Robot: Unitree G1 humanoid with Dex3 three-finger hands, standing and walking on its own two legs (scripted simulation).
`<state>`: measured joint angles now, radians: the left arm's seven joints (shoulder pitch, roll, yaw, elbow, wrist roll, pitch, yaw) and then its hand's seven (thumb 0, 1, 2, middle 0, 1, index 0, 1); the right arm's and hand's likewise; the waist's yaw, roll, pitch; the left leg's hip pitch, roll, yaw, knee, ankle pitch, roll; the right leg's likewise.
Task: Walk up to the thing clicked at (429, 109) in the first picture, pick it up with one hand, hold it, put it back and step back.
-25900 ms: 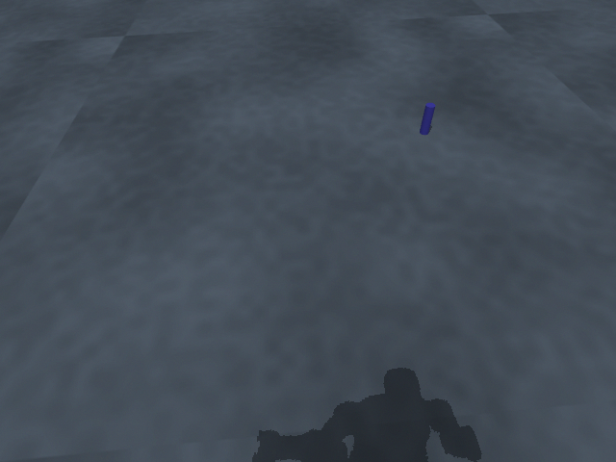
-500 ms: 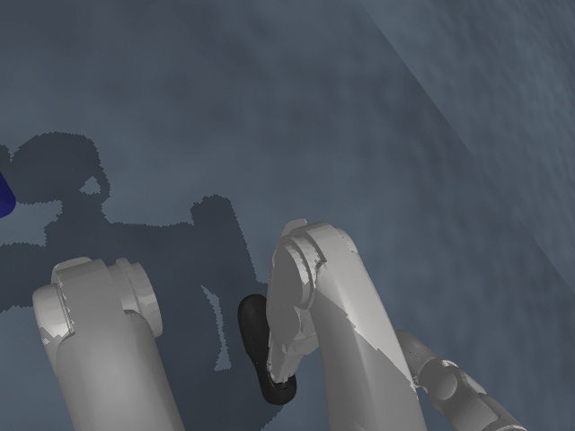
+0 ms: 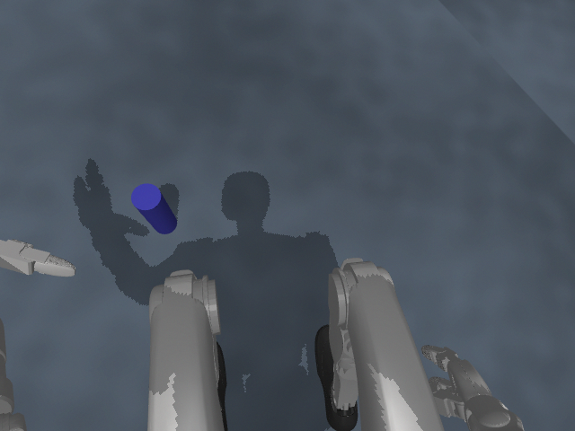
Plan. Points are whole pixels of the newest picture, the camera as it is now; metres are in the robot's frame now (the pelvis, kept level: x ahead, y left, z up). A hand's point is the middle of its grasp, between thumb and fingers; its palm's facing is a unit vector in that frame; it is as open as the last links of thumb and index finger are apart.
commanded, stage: home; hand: left
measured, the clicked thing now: (156, 211) +0.47 +0.25 -0.30
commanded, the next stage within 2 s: none
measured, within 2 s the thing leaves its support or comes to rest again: neither
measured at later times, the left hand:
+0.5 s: hand out of the picture +0.28 +0.25 +0.13, palm faces +0.21 -0.90 -0.39, open 17.3 cm
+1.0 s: hand out of the picture +0.23 +0.21 +0.28, palm faces +0.24 -0.92 -0.30, open 17.6 cm
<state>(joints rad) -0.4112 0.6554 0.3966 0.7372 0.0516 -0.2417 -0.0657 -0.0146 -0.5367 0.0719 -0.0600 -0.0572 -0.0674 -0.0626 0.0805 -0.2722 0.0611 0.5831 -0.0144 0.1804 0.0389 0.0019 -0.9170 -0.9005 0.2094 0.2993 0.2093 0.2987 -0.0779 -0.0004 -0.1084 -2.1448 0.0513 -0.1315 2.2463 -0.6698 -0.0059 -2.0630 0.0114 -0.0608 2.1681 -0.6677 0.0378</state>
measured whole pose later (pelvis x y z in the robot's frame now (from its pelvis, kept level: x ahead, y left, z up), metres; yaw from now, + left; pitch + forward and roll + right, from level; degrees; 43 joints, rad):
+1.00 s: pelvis +0.09 +0.00 +0.33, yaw +7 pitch +9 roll -2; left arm 0.49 0.21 -0.02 -0.05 -0.02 0.29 0.17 -0.01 -0.57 0.04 -0.05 -0.05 -0.06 -0.05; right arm 0.28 -0.19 0.04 0.46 0.03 -0.07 -0.20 0.01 -0.90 -0.90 0.21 0.30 0.21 0.30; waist -0.02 0.05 -0.14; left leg -0.69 0.05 -0.03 1.00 -0.48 -0.02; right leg -0.63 -0.02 -0.04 0.95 -0.48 0.02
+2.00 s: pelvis +0.08 -0.01 +0.34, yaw +8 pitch +7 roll -2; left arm 0.45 0.20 -0.01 0.02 -0.02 0.28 0.13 -0.01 -0.56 0.05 -0.05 -0.05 -0.06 -0.05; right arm 0.27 -0.20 0.04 0.51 0.01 -0.12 -0.19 0.01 -0.90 -0.90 0.21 0.30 0.21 0.30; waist -0.02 0.04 -0.10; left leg -0.62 0.05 -0.03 0.94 -0.44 -0.03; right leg -0.57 -0.01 -0.05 0.91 -0.45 0.00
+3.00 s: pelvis +0.08 +0.00 +0.34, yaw +7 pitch +7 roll -2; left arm 0.45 0.20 -0.01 0.02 -0.01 0.26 0.14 -0.01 -0.14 0.47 -0.17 -0.23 -0.17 -0.24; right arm 0.27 -0.20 0.04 0.52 0.00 -0.13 -0.19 0.01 -0.90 -0.90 0.21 0.30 0.21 0.30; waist -0.01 0.03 -0.09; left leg -0.61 0.05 -0.03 0.94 -0.45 -0.02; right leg -0.57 -0.01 -0.04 0.90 -0.45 0.01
